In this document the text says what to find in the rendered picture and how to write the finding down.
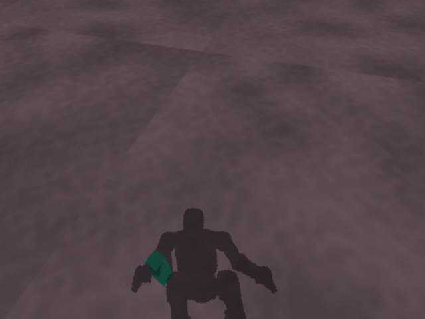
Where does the carton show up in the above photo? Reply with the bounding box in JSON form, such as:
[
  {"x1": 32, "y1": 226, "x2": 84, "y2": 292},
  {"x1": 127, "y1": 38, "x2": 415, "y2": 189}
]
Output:
[{"x1": 145, "y1": 249, "x2": 173, "y2": 286}]

